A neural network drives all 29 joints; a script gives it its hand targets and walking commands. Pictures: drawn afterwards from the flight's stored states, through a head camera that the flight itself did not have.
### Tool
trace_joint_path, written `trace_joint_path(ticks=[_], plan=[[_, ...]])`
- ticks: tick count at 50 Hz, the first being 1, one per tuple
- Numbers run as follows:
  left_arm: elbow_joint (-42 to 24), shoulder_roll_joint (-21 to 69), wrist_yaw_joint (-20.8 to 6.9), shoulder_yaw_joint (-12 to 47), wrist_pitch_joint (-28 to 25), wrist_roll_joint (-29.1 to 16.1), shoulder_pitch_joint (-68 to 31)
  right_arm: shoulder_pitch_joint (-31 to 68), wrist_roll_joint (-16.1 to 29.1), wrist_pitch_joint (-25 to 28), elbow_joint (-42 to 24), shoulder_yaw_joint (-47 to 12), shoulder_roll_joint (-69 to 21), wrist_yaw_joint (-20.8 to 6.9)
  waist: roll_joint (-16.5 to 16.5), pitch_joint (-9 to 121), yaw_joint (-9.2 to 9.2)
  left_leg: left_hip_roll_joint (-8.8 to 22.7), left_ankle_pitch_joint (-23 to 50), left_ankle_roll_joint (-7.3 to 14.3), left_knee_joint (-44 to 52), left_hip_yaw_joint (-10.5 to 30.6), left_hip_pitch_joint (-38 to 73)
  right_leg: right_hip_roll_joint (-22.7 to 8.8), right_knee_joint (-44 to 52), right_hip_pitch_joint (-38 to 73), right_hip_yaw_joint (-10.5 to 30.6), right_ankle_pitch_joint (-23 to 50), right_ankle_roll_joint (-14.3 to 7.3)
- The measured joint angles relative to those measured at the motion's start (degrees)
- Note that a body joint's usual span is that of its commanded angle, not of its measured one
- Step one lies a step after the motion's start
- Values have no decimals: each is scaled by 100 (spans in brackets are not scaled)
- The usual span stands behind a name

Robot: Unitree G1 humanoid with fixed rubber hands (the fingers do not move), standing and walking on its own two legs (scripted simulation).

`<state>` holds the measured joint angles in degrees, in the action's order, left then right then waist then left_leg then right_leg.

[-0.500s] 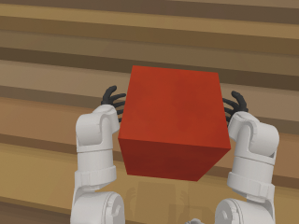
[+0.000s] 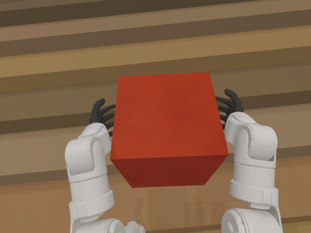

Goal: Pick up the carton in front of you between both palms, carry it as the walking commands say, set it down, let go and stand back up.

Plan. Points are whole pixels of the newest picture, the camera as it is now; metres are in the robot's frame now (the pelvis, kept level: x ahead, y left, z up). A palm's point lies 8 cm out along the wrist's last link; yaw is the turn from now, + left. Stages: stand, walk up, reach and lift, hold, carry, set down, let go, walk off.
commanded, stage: carry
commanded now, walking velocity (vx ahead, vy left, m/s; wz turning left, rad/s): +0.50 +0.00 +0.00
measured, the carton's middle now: (165, 136) +0.35 -0.03 +0.08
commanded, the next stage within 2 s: none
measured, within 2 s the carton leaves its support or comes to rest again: neither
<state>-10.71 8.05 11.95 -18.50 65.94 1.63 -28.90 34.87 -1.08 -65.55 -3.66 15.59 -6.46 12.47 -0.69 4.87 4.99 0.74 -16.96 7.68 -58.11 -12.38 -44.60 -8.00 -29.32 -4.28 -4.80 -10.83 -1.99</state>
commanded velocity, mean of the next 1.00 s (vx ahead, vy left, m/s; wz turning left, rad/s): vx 0.50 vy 0.00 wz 0.00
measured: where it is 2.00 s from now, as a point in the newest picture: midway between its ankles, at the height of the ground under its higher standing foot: (152, 60)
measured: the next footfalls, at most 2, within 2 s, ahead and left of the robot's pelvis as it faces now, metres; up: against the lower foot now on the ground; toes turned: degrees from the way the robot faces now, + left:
right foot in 0.42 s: +0.47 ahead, -0.15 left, +0.24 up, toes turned -7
left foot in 0.92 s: +0.78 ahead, +0.10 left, +0.36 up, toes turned +8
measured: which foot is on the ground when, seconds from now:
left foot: down 0.00-0.46, up 0.48-0.90, down 0.92-1.00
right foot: down 0.00-0.00, up 0.02-0.40, down 0.42-0.98, up 1.00-1.00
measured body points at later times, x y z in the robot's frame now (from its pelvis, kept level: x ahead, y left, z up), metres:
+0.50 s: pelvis +0.31 -0.05 +0.12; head +0.32 -0.03 +0.57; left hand +0.66 +0.13 +0.27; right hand +0.68 -0.18 +0.27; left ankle +0.15 +0.08 -0.58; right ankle +0.43 -0.14 -0.53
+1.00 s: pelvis +0.63 +0.00 +0.24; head +0.65 -0.02 +0.69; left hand +1.00 +0.13 +0.38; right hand +0.98 -0.18 +0.38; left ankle +0.74 +0.09 -0.42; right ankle +0.46 -0.14 -0.45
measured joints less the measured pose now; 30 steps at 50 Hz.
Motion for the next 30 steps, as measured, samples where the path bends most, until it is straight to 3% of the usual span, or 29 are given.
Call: trace_joint_path(ticks=[1,3,4,6,10,15,17,19,21,22,24,26,28,30], plan=[[50,-59,-8,-84,-31,56,-44,70,31,23,79,-26,-37,-19,-47,-115,125,-62,-124,-77,123,-3,202,85,-1556,-630,357,77,70],[156,-179,-13,-202,-106,76,-96,51,26,117,139,-113,-124,31,-174,-336,276,-123,-333,-130,289,11,538,582,-4691,-1894,964,-150,14],[154,-153,-27,-245,-111,51,-80,-44,39,148,95,-139,-144,57,-226,-403,306,-155,-336,-156,467,41,757,769,-5762,-2392,1025,-204,-68],[56,10,-44,-279,-121,32,-20,-239,137,174,-86,-99,-151,43,-247,-493,255,-174,-289,-232,935,122,1250,907,-6874,-3220,891,-264,-225],[-221,147,-21,-162,-199,125,31,-328,217,235,-400,9,-167,-25,-140,-475,36,-77,-233,-329,1891,285,2188,699,-6957,-4442,442,-689,-352],[-201,-163,63,69,-95,40,-173,-179,124,187,-480,-54,-110,-54,-117,-174,-69,110,-277,-518,2904,522,3205,396,-8034,-6076,205,-1590,-461],[-45,-210,100,135,-10,44,-305,-176,98,74,-498,-14,-67,-51,-98,-81,-152,238,-254,-595,3436,607,3707,246,-7464,-6433,67,-1495,-441],[116,-205,135,167,80,38,-418,-163,79,-41,-484,87,-46,-55,-16,30,-283,401,-99,-636,4138,628,4234,161,-6057,-6344,-205,-1118,-444],[329,-198,162,211,141,10,-560,-151,2,-109,-448,229,-39,-62,56,131,-447,556,99,-664,4544,632,4584,237,-4627,-5815,-480,-660,-539],[454,-175,166,239,144,-14,-604,-177,-46,-116,-419,297,-26,-66,111,160,-601,661,176,-658,4422,630,4613,378,-4259,-5376,-571,-1025,-561],[699,-104,139,295,164,-21,-715,-241,-104,-102,-345,481,-6,-71,102,99,-981,838,437,-632,3020,715,4111,681,-3011,-4165,-639,-564,-499],[824,-14,95,340,94,-54,-791,-152,-192,-4,-205,633,100,-88,167,-163,-1234,530,331,-672,-34,1439,2836,750,-2831,-3819,-620,-813,-418],[782,60,143,422,0,-34,-617,-169,-206,36,-172,736,88,-114,353,-351,-1345,88,309,-535,-2557,1814,1720,832,-2542,-3429,-608,-919,-372],[616,95,119,376,-49,-83,-398,-279,-210,57,-300,790,-106,-149,409,-465,-1302,-103,307,-366,-3834,1697,835,863,-2060,-2954,-547,-873,-302]])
